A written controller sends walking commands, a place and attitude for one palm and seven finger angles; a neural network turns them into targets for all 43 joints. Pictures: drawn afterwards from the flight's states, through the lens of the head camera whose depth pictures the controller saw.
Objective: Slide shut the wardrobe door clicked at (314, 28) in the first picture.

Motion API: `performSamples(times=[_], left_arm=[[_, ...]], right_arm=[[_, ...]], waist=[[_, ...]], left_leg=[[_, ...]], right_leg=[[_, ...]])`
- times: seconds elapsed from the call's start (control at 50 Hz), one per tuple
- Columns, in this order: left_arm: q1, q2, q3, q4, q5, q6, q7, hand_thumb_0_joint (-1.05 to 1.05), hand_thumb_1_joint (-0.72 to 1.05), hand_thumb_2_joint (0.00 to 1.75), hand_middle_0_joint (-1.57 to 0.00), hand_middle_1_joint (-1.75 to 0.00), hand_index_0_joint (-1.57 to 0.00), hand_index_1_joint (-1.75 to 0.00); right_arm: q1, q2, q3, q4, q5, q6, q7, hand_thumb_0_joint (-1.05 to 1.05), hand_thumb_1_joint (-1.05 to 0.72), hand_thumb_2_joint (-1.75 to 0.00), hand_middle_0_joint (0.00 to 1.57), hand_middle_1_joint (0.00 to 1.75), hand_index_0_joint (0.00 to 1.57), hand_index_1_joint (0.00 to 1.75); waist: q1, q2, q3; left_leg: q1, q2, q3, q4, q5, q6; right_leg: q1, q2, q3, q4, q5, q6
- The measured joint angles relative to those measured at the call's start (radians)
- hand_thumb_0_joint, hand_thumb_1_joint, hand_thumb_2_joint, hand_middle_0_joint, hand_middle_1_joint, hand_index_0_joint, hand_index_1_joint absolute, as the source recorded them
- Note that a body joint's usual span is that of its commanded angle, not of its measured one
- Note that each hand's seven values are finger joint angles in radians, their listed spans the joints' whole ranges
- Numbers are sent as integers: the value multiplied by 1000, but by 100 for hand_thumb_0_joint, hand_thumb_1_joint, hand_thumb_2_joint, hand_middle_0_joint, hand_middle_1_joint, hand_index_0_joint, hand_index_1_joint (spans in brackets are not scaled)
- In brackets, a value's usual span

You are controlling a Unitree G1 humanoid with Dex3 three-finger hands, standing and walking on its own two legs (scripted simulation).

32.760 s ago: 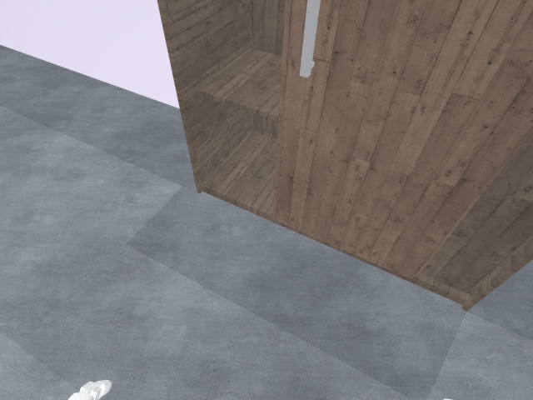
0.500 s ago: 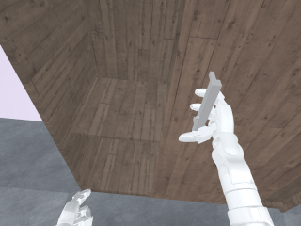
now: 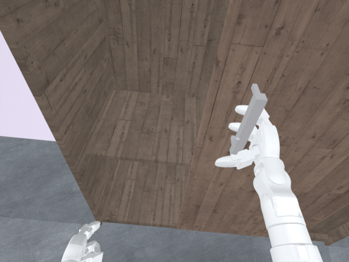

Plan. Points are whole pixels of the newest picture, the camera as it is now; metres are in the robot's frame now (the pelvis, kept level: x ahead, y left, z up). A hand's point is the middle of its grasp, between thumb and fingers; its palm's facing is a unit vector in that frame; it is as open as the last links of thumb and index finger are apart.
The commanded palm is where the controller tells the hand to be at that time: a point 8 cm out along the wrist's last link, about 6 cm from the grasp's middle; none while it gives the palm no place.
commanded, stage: slide the fingers in behind the handle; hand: right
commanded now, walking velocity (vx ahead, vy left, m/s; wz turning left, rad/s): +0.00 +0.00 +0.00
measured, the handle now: (244, 122) +0.42 -0.13 +0.13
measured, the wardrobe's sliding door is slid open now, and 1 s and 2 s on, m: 0.41 0.41 0.41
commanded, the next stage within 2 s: grip the handle and tug to test in 0.12 s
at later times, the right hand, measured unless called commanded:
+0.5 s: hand (240, 139) +0.36 -0.11 +0.13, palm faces -0.01 +1.00 +0.01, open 12.2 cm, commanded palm +0.34 -0.16 +0.13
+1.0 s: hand (239, 138) +0.36 -0.11 +0.13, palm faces +0.00 +1.00 +0.00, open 5.8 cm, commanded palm +0.34 -0.15 +0.13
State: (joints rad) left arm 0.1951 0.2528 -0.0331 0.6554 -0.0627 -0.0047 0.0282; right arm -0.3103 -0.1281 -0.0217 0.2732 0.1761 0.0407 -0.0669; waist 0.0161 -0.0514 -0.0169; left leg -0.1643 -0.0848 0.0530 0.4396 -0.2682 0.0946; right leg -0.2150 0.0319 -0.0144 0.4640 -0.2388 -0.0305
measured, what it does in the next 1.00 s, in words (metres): stands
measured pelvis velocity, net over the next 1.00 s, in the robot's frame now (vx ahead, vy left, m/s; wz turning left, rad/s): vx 0.00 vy -0.03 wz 0.00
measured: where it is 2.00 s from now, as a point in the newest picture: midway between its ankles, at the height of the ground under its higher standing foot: outside the picture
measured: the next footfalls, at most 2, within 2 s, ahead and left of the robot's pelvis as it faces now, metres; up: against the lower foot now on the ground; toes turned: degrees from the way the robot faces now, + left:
none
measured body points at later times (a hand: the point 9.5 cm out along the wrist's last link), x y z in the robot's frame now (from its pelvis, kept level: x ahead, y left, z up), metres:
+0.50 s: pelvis +0.00 -0.01 +0.00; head -0.01 +0.01 +0.45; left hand +0.16 +0.22 -0.10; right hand +0.35 -0.16 +0.14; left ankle -0.02 +0.05 -0.74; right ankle +0.01 -0.10 -0.74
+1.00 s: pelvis +0.00 -0.03 +0.00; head -0.01 -0.01 +0.45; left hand +0.15 +0.20 -0.11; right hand +0.36 -0.16 +0.14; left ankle -0.02 +0.05 -0.74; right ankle +0.01 -0.10 -0.74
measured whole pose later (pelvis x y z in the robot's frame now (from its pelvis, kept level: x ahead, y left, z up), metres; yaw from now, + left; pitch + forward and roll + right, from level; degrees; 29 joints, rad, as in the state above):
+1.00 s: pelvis +0.00 -0.03 +0.00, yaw +0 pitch -1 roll +0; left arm 0.21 0.23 -0.04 0.67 -0.06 0.00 0.02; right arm -0.35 -0.08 0.04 0.29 0.15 0.04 -0.12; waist 0.01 -0.05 -0.01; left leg -0.16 -0.06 0.04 0.45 -0.27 0.06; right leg -0.21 0.06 -0.03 0.46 -0.24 -0.07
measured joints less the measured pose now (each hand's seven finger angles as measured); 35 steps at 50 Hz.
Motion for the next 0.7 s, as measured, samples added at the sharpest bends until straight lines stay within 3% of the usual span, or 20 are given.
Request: performSamples(times=[0.36,0.7], left_arm=[[-7,-4,-3,-6,-4,1,2,1,90,90,-20,-30,-20,-30],[2,-14,-5,2,-1,5,1,1,90,90,-20,-30,-20,-30]], right_arm=[[11,5,9,-12,3,-3,12,-1,44,-32,30,121,28,121],[-22,22,33,11,-8,6,-25,0,-22,-61,36,130,35,129]], waist=[[-1,-2,-4],[4,-2,3]], left_leg=[[0,6,-4,4,0,-9],[0,21,-11,6,3,-28]], right_leg=[[0,6,-5,4,-1,-9],[2,20,-13,1,3,-28]])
